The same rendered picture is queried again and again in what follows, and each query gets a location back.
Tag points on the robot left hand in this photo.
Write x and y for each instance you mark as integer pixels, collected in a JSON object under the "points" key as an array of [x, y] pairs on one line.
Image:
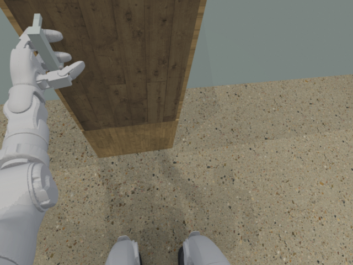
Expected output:
{"points": [[25, 67]]}

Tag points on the handle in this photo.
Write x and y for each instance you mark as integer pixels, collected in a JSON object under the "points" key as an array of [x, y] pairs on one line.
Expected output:
{"points": [[39, 40]]}

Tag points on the robot right shin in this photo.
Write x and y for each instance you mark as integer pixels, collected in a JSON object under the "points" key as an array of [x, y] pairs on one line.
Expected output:
{"points": [[194, 233]]}

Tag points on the cupboard door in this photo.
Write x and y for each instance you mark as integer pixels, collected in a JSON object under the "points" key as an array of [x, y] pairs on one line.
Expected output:
{"points": [[135, 54]]}

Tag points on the left robot forearm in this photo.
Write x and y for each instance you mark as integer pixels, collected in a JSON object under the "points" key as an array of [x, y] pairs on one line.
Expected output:
{"points": [[27, 136]]}

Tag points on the robot left thigh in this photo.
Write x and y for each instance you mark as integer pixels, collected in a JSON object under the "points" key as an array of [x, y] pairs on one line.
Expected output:
{"points": [[124, 253]]}

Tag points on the left robot upper arm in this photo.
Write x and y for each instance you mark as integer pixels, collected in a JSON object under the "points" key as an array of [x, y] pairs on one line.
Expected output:
{"points": [[26, 192]]}

